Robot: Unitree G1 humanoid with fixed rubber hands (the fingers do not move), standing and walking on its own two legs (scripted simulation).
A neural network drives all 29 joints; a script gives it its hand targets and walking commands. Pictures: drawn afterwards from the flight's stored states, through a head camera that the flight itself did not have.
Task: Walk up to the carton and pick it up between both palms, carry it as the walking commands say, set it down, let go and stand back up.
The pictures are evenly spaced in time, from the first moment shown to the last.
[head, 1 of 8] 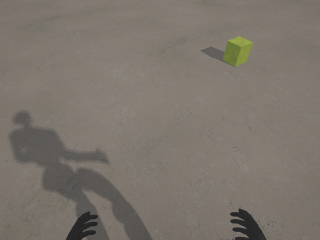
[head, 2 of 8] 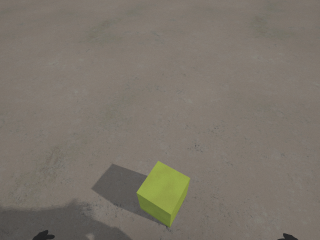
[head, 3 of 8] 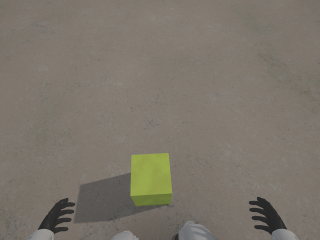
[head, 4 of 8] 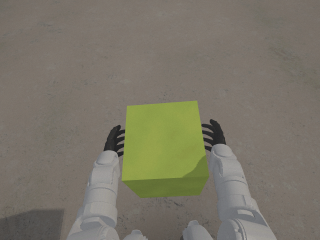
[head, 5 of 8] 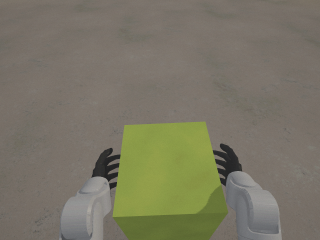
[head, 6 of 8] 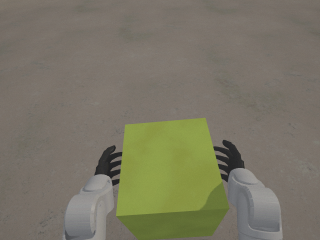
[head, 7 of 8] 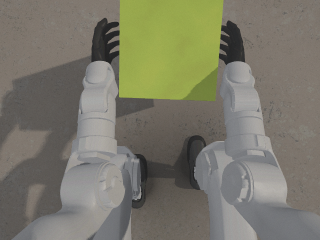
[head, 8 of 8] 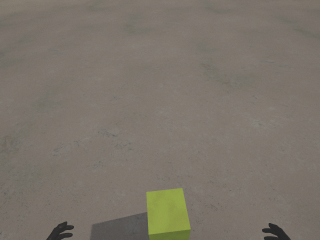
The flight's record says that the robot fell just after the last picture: no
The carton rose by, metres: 0.67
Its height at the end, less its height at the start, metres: +0.00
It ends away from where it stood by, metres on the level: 1.02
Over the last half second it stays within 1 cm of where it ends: yes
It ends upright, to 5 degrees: yes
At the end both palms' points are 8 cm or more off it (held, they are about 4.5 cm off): yes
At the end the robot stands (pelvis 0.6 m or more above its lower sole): yes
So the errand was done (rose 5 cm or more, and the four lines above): yes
